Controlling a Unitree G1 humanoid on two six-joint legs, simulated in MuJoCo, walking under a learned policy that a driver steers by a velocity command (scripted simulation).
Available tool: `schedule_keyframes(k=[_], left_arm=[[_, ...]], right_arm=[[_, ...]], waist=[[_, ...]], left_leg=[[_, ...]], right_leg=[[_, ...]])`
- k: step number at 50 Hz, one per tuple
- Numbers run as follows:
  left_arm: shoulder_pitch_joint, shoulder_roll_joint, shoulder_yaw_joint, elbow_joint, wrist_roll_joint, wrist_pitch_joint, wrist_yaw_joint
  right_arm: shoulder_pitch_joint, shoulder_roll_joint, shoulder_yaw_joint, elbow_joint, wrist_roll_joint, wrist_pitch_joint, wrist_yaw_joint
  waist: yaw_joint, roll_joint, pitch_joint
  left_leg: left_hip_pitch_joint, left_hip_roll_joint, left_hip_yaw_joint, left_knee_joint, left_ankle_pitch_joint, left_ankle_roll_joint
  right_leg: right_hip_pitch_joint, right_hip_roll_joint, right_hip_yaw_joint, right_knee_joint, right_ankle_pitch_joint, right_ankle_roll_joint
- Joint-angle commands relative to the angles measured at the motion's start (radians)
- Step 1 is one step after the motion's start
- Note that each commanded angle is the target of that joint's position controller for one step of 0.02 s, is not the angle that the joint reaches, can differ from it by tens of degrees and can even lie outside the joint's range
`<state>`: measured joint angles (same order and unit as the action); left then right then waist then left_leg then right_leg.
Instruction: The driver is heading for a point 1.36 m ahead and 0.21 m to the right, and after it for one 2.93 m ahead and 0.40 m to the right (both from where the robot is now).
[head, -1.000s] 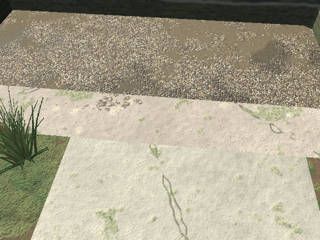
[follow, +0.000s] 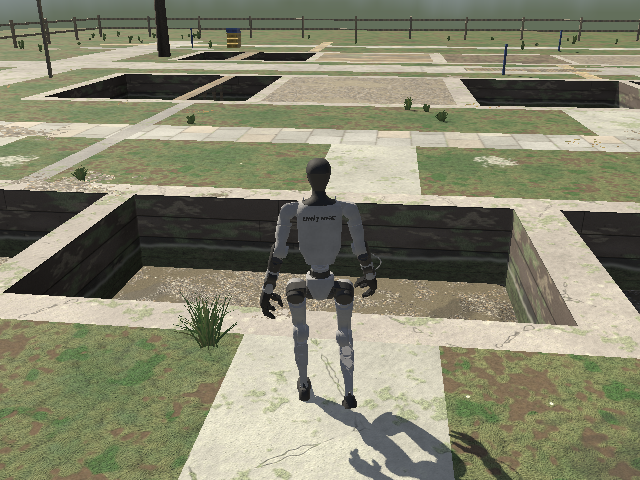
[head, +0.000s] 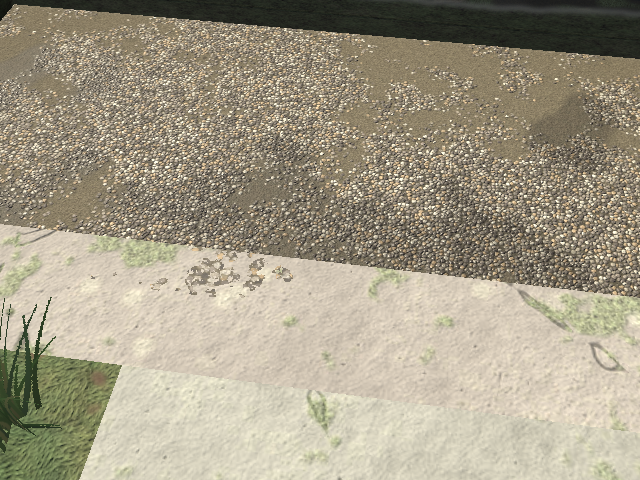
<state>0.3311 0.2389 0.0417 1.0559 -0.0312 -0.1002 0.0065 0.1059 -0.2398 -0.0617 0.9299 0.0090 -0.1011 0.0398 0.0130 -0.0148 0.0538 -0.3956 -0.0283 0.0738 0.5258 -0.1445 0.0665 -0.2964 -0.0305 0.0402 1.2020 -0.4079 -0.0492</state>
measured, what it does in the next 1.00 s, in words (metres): walks ahead: right foot, then left foot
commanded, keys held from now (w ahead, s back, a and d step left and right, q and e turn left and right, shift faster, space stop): w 1.00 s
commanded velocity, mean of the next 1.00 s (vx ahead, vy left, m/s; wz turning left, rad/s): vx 0.50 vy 0.00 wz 0.00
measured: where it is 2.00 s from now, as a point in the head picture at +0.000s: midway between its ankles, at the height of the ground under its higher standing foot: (354, 361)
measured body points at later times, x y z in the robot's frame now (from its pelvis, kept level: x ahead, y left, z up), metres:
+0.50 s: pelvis +0.30 -0.05 -0.01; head +0.33 -0.06 +0.44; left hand +0.47 +0.19 -0.12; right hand +0.26 -0.32 -0.15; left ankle +0.11 +0.08 -0.67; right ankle +0.40 -0.14 -0.73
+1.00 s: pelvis +0.55 -0.02 -0.01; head +0.56 -0.01 +0.44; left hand +0.46 +0.22 -0.16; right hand +0.71 -0.25 -0.13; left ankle +0.68 +0.08 -0.73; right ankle +0.40 -0.14 -0.73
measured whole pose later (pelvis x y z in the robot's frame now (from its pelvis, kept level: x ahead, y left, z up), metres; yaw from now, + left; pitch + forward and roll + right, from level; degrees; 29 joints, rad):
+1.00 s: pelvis +0.55 -0.02 -0.01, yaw +0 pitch +1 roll -2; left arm 0.47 0.19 0.06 1.04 -0.03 -0.03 0.03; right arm 0.08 -0.18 -0.05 0.92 0.01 -0.05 0.02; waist 0.06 0.01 0.01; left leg -0.50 0.03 0.03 0.57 -0.08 0.08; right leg -0.03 0.01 -0.05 0.53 -0.49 -0.01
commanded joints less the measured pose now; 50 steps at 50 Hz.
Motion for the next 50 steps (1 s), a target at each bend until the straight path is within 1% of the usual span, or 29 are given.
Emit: schedule_keyframes(k=[1, 3, 5, 8, 12, 16, 18, 19, 20, 21, 22, 23, 24, 25, 26, 27, 28, 29, 31, 34, 37, 39, 40, 43, 44, 46, 48, 49, 50], left_arm=[[0.010, 0.085, 0.030, -0.066, 0.005, -0.012, 0.011], [0.024, 0.052, 0.030, -0.066, 0.006, 0.012, 0.015], [-0.054, 0.068, 0.036, -0.099, 0.015, 0.021, 0.019], [-0.177, 0.075, 0.040, -0.144, 0.027, 0.018, 0.014], [-0.322, 0.051, 0.027, -0.182, 0.020, 0.007, -0.004], [-0.421, 0.043, 0.016, -0.219, 0.011, 0.001, -0.028], [-0.434, 0.052, 0.015, -0.236, 0.010, -0.007, -0.043], [-0.409, 0.074, 0.021, -0.236, 0.010, -0.010, -0.046], [-0.349, 0.098, 0.032, -0.221, 0.012, -0.009, -0.048], [-0.216, 0.134, 0.053, -0.182, 0.019, -0.008, -0.047], [-0.022, 0.195, 0.082, -0.124, 0.022, -0.012, -0.041], [0.129, 0.289, 0.106, -0.098, 0.037, -0.010, -0.031], [0.145, 0.245, 0.086, -0.088, 0.021, -0.003, -0.039], [0.073, 0.178, 0.068, -0.097, 0.012, -0.002, -0.041], [-0.004, 0.120, 0.052, -0.119, 0.018, 0.002, -0.037], [-0.084, 0.091, 0.039, -0.137, 0.030, 0.001, -0.038], [-0.113, 0.060, 0.031, -0.136, 0.044, -0.001, -0.037], [-0.108, 0.044, 0.027, -0.128, 0.055, 0.000, -0.037], [-0.073, 0.058, 0.033, -0.109, 0.053, 0.001, -0.026], [-0.019, 0.101, 0.044, -0.102, 0.051, 0.005, -0.003], [0.063, 0.086, 0.041, -0.076, 0.042, 0.020, 0.013], [0.090, 0.078, 0.038, -0.065, 0.041, 0.031, 0.015], [0.110, 0.070, 0.036, -0.062, 0.034, 0.034, 0.014], [0.152, 0.083, 0.038, -0.053, 0.027, 0.042, 0.017], [0.172, 0.079, 0.039, -0.051, 0.021, 0.047, 0.020], [0.187, 0.095, 0.047, -0.048, 0.015, 0.061, 0.025], [0.179, 0.115, 0.055, -0.044, 0.005, 0.072, 0.030], [0.159, 0.112, 0.053, -0.037, -0.009, 0.074, 0.030], [0.146, 0.088, 0.047, -0.040, -0.016, 0.070, 0.029]], right_arm=[[0.037, -0.066, -0.008, -0.016, -0.021, -0.020, 0.006], [0.066, -0.071, -0.006, 0.005, -0.015, -0.021, 0.002], [0.107, -0.110, -0.013, 0.018, -0.015, -0.021, -0.015], [0.171, -0.131, -0.016, 0.033, -0.013, -0.014, -0.037], [0.244, -0.142, -0.016, 0.050, -0.001, -0.007, -0.049], [0.334, -0.137, -0.021, 0.086, 0.008, 0.014, -0.049], [0.347, -0.150, -0.029, 0.099, 0.009, 0.031, -0.053], [0.336, -0.161, -0.033, 0.096, 0.009, 0.038, -0.055], [0.314, -0.169, -0.035, 0.090, 0.009, 0.041, -0.056], [0.282, -0.163, -0.031, 0.084, 0.009, 0.046, -0.056], [0.267, -0.130, -0.018, 0.071, 0.011, 0.049, -0.060], [0.385, -0.032, 0.010, 0.059, -0.007, 0.035, -0.052], [0.430, -0.005, 0.024, 0.075, 0.011, 0.007, -0.045], [0.346, -0.101, -0.005, 0.056, 0.035, -0.010, -0.048], [0.261, -0.121, -0.012, 0.025, 0.044, -0.011, -0.059], [0.216, -0.123, -0.020, 0.017, 0.033, -0.006, -0.074], [0.214, -0.112, -0.028, 0.017, 0.019, 0.011, -0.083], [0.258, -0.084, -0.031, 0.032, 0.016, 0.026, -0.084], [0.283, -0.048, -0.033, 0.043, 0.013, 0.042, -0.084], [0.153, -0.043, -0.034, 0.004, 0.002, 0.044, -0.088], [0.075, -0.024, -0.026, -0.017, -0.002, 0.046, -0.076], [0.030, -0.021, -0.022, -0.025, -0.006, 0.049, -0.064], [0.008, -0.013, -0.018, -0.032, -0.006, 0.053, -0.057], [-0.063, 0.006, -0.004, -0.051, 0.001, 0.055, -0.044], [-0.091, 0.003, 0.002, -0.058, 0.001, 0.053, -0.036], [-0.096, -0.003, 0.005, -0.062, 0.001, 0.046, -0.027], [-0.006, -0.048, -0.012, -0.040, 0.003, 0.045, -0.023], [0.128, -0.083, -0.033, -0.004, -0.001, 0.040, -0.025], [0.312, -0.160, -0.060, 0.045, -0.015, 0.037, -0.027]], waist=[[0.000, 0.076, -0.091], [0.018, 0.084, -0.063], [0.013, 0.071, -0.021], [-0.016, 0.055, 0.004], [-0.062, 0.060, 0.020], [-0.095, 0.053, 0.045], [-0.081, 0.068, 0.039], [-0.061, 0.079, 0.024], [-0.026, 0.101, -0.022], [0.048, 0.100, -0.094], [0.122, 0.072, -0.214], [0.094, -0.119, -0.389], [0.089, -0.231, -0.502], [0.090, -0.157, -0.360], [0.075, -0.101, -0.243], [0.042, -0.032, -0.164], [0.007, -0.051, -0.119], [-0.017, -0.074, -0.108], [-0.034, -0.072, -0.086], [-0.017, -0.036, -0.025], [0.002, -0.052, -0.008], [0.008, -0.056, 0.000], [0.014, -0.049, 0.007], [0.035, -0.044, 0.030], [0.045, -0.035, 0.045], [0.044, -0.056, 0.051], [-0.004, -0.083, 0.020], [-0.072, -0.083, -0.029], [-0.142, -0.013, -0.137]], left_leg=[[0.225, 0.264, -0.350, -0.350, -0.012, 0.156], [0.162, 0.245, -0.284, -0.395, 0.011, 0.169], [0.153, 0.246, -0.253, -0.431, 0.032, 0.182], [0.211, 0.238, -0.214, -0.442, 0.082, 0.170], [0.247, 0.204, -0.134, -0.441, 0.110, 0.135], [0.405, 0.255, -0.129, -0.379, 0.165, 0.133], [0.471, 0.288, -0.136, -0.319, 0.253, 0.122], [0.481, 0.292, -0.135, -0.282, 0.321, 0.112], [0.485, 0.289, -0.127, -0.216, 0.469, 0.103], [0.460, 0.251, -0.094, -0.061, 0.624, 0.081], [0.333, 0.188, -0.048, 0.178, 0.561, 0.040], [-0.026, 0.052, -0.013, 0.578, 0.113, -0.032], [-0.213, -0.054, -0.152, 0.796, -0.444, -0.047], [-0.316, 0.004, -0.212, 0.891, -0.435, -0.028], [-0.358, 0.055, -0.173, 0.892, -0.378, -0.010], [-0.322, 0.104, -0.154, 0.816, -0.288, -0.009], [-0.265, 0.133, -0.151, 0.751, -0.232, -0.008], [-0.200, 0.145, -0.150, 0.718, -0.193, -0.005], [-0.173, 0.151, -0.135, 0.659, -0.157, -0.012], [-0.293, 0.169, -0.138, 0.493, -0.035, -0.032], [-0.351, 0.172, -0.135, 0.339, 0.119, -0.027], [-0.332, 0.159, -0.119, 0.267, 0.187, -0.022], [-0.308, 0.146, -0.103, 0.242, 0.211, -0.021], [-0.278, 0.119, -0.083, 0.183, 0.176, -0.016], [-0.284, 0.106, -0.075, 0.154, 0.150, -0.011], [-0.220, 0.083, -0.056, 0.098, 0.085, -0.005], [-0.062, 0.041, -0.026, 0.055, 0.030, 0.017], [0.089, 0.017, -0.008, 0.019, 0.051, 0.041], [0.324, 0.115, -0.137, 0.020, 0.193, 0.099]], right_leg=[[-0.252, -0.119, 0.047, 0.037, 0.133, -0.024], [-0.236, -0.132, 0.032, -0.031, 0.139, -0.016], [-0.311, -0.144, 0.024, -0.122, 0.211, 0.009], [-0.408, -0.140, 0.016, -0.312, 0.380, 0.038], [-0.355, -0.088, -0.037, -0.548, 0.538, 0.043], [-0.399, -0.062, -0.042, -0.649, 0.497, 0.027], [-0.384, -0.048, -0.045, -0.687, 0.423, 0.004], [-0.337, -0.034, -0.054, -0.697, 0.386, -0.007], [-0.244, -0.004, -0.076, -0.695, 0.346, -0.024], [-0.066, 0.035, -0.108, -0.710, 0.358, -0.048], [0.201, -0.019, -0.056, -0.686, 0.439, -0.094], [0.597, -0.292, 0.340, -0.689, 0.434, -0.238], [0.714, -0.392, 0.673, -0.849, 0.338, -0.329], [0.606, -0.354, 0.564, -0.869, 0.300, -0.279], [0.473, -0.321, 0.414, -0.870, 0.332, -0.237], [0.308, -0.277, 0.307, -0.896, 0.391, -0.204], [0.196, -0.229, 0.230, -0.925, 0.427, -0.184], [0.129, -0.205, 0.179, -0.950, 0.434, -0.178], [0.071, -0.188, 0.146, -0.995, 0.410, -0.199], [0.102, -0.200, 0.146, -1.032, 0.374, -0.208], [0.159, -0.190, 0.112, -1.006, 0.426, -0.178], [0.154, -0.174, 0.073, -0.980, 0.466, -0.162], [0.150, -0.172, 0.059, -0.963, 0.512, -0.156], [0.166, -0.184, 0.049, -0.932, 0.517, -0.153], [0.187, -0.193, 0.051, -0.914, 0.510, -0.152], [0.198, -0.207, 0.057, -0.875, 0.527, -0.148], [0.194, -0.210, 0.057, -0.793, 0.650, -0.127], [0.182, -0.162, 0.019, -0.648, 0.762, -0.098], [0.066, -0.077, -0.047, -0.378, 0.666, -0.043]])
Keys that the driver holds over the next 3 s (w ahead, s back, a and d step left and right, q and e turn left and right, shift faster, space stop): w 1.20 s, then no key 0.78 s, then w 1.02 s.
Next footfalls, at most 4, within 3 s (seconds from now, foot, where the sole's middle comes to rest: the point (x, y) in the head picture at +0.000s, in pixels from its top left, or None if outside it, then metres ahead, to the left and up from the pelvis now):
0.44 right None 0.44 -0.15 -0.77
1.00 left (294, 362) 0.72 0.09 -0.77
1.42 right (409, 328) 0.81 -0.18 -0.77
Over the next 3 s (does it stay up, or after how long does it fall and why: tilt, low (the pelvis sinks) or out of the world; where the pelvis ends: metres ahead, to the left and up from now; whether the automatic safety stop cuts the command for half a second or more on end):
stays up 0.76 -0.03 0.01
